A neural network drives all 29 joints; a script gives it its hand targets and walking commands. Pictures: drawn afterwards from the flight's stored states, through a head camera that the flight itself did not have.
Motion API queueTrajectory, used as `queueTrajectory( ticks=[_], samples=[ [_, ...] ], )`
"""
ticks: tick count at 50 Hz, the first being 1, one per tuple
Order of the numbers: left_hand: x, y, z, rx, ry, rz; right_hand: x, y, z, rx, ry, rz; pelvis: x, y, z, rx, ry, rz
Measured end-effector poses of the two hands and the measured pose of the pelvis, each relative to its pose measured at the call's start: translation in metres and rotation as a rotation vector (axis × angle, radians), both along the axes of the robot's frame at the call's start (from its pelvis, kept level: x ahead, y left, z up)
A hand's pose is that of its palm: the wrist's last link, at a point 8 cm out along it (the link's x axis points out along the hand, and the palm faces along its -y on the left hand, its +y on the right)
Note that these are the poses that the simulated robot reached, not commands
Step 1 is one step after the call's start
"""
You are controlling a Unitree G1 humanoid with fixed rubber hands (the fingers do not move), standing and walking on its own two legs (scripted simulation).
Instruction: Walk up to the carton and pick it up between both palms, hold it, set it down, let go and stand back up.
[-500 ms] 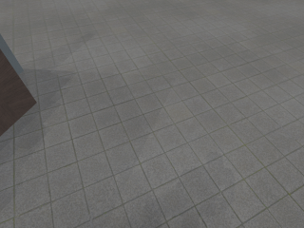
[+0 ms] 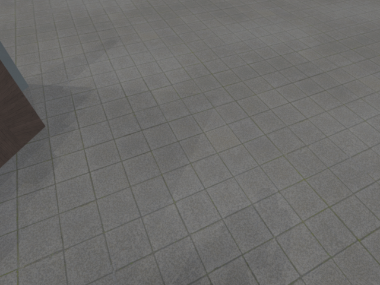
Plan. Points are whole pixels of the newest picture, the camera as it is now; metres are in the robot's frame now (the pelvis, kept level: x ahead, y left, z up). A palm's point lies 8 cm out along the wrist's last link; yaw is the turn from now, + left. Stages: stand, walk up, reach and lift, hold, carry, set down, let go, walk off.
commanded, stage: stand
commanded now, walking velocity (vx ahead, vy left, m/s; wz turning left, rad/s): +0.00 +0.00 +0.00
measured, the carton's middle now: out of the picture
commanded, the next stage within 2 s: walk up in 0.20 s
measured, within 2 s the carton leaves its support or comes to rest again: neither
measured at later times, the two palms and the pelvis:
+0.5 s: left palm out of the picture -0.03 +0.24 -0.15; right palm out of the picture +0.00 -0.22 -0.14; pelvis -0.01 +0.01 +0.00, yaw +7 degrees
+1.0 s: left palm out of the picture +0.12 +0.44 -0.10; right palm (227, 254) +0.20 -0.10 -0.13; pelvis +0.09 +0.16 -0.01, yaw +24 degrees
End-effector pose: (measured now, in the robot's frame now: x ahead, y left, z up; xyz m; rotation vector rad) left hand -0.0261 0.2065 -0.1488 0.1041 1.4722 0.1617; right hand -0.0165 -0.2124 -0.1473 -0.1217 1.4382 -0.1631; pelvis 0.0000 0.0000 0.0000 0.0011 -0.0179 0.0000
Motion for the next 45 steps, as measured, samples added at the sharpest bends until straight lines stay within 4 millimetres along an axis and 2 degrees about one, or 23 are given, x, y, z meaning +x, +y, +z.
queueTrajectory(
  ticks=[21, 24, 27, 29, 32, 35, 37, 39, 41, 45],
  samples=[
    [-0.006, 0.002, -0.001, 0.005, -0.029, 0.017, -0.013, 0.009, -0.002, 0.019, 0.002, -0.013, -0.006, 0.004, -0.001, -0.005, -0.007, 0.024],
    [-0.005, 0.026, 0.000, 0.073, -0.111, 0.077, 0.003, -0.004, 0.001, -0.013, -0.004, 0.077, -0.008, 0.009, -0.004, -0.019, 0.003, 0.101],
    [-0.010, 0.055, 0.005, 0.135, -0.150, 0.125, 0.038, -0.015, 0.009, -0.063, -0.056, 0.167, -0.007, 0.021, -0.004, -0.023, -0.009, 0.154],
    [-0.013, 0.076, 0.005, 0.160, -0.163, 0.152, 0.066, -0.017, 0.016, -0.086, -0.105, 0.208, -0.004, 0.030, -0.005, -0.022, -0.022, 0.186],
    [-0.011, 0.110, 0.002, 0.182, -0.188, 0.181, 0.108, -0.006, 0.026, -0.104, -0.182, 0.262, 0.004, 0.049, -0.009, -0.019, -0.040, 0.230],
    [-0.001, 0.149, -0.009, 0.199, -0.221, 0.206, 0.146, 0.017, 0.031, -0.121, -0.258, 0.306, 0.018, 0.076, -0.019, -0.015, -0.054, 0.265],
    [0.011, 0.177, -0.021, 0.202, -0.243, 0.206, 0.165, 0.033, 0.025, -0.147, -0.304, 0.324, 0.028, 0.097, -0.034, -0.007, -0.052, 0.284],
    [0.031, 0.197, -0.025, 0.193, -0.277, 0.196, 0.172, 0.049, 0.018, -0.152, -0.315, 0.328, 0.033, 0.110, -0.041, 0.017, -0.051, 0.304],
    [0.058, 0.208, -0.013, 0.186, -0.345, 0.191, 0.173, 0.065, 0.018, -0.140, -0.289, 0.340, 0.041, 0.119, -0.035, 0.029, -0.045, 0.321],
    [0.109, 0.222, 0.024, 0.190, -0.484, 0.167, 0.181, 0.090, 0.021, -0.114, -0.234, 0.395, 0.060, 0.138, -0.019, 0.027, -0.034, 0.360]
  ],
)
